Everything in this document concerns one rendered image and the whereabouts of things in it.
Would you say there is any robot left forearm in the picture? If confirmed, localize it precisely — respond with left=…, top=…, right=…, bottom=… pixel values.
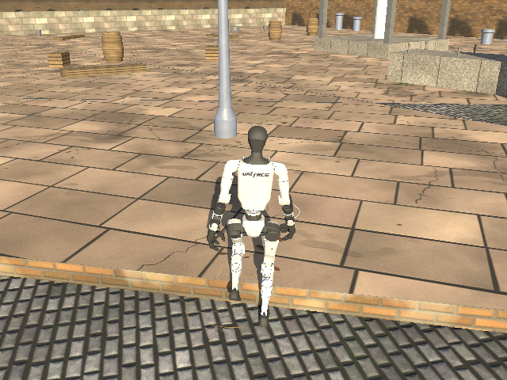
left=209, top=192, right=226, bottom=231

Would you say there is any robot right upper arm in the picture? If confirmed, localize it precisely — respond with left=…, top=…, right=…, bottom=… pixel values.
left=273, top=161, right=290, bottom=206

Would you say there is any robot left hand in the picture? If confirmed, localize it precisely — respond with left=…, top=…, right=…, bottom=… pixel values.
left=207, top=229, right=225, bottom=251

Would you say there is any robot left upper arm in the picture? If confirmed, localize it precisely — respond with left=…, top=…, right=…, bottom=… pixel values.
left=218, top=159, right=240, bottom=204

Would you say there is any robot foot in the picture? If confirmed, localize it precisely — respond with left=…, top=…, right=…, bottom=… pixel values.
left=229, top=289, right=241, bottom=301
left=258, top=308, right=270, bottom=327

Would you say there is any robot right hand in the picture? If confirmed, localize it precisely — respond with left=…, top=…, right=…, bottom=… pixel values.
left=280, top=223, right=295, bottom=241

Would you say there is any robot left foot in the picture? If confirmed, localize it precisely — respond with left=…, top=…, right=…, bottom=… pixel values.
left=229, top=289, right=241, bottom=301

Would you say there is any robot right foot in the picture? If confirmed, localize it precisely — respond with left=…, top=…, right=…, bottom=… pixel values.
left=258, top=308, right=270, bottom=327

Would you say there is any robot right forearm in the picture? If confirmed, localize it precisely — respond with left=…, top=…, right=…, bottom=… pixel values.
left=282, top=194, right=295, bottom=226

